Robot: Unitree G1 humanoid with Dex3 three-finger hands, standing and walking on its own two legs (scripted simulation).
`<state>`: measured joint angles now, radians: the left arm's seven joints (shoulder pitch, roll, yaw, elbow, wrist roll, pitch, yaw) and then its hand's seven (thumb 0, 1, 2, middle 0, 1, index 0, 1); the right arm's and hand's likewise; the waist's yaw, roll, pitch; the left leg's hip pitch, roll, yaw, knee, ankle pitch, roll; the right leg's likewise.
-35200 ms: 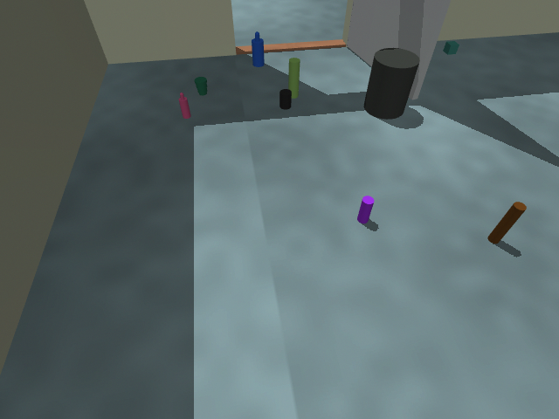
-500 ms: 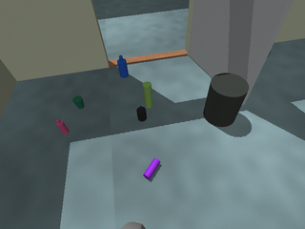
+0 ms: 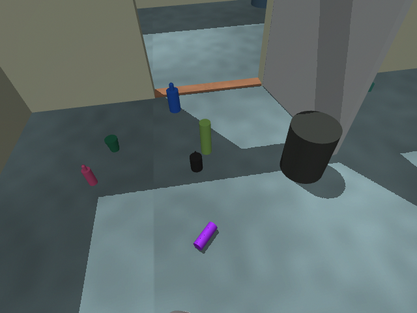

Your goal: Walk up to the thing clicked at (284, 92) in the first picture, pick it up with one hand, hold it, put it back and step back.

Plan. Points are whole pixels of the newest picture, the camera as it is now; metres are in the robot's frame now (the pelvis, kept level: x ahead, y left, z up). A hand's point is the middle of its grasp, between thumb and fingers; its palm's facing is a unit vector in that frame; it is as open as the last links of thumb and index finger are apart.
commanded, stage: step back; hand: left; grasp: from above
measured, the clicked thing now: (196, 160) +1.09 +0.18 -0.72
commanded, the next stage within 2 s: stand in 0.46 s
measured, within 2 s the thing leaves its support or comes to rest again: neither
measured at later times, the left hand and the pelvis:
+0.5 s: hand out of the picture +0.10 +0.28 -0.15, palm faces +0.00 -0.93 -0.36, open 7.4 cm; pelvis +0.04 +0.02 +0.00, yaw -1 degrees
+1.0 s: hand out of the picture +0.14 +0.28 -0.15, palm faces -0.06 -0.94 -0.34, open 7.4 cm; pelvis +0.05 +0.03 +0.01, yaw -1 degrees
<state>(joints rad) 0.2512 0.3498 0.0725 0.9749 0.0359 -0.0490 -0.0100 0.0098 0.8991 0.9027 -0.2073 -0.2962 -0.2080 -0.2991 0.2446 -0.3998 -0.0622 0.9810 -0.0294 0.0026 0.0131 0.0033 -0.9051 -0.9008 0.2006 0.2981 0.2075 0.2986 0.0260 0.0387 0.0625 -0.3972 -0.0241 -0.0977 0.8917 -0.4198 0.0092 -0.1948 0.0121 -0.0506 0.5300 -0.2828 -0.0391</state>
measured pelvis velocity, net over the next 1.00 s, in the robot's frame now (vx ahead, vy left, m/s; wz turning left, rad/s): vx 0.05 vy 0.03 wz -0.02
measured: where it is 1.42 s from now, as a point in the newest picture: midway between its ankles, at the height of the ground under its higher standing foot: outside the picture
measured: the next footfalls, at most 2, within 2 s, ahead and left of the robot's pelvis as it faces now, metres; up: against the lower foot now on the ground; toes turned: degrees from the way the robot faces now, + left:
left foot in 0.16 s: +0.12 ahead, +0.15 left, +0.00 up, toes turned +1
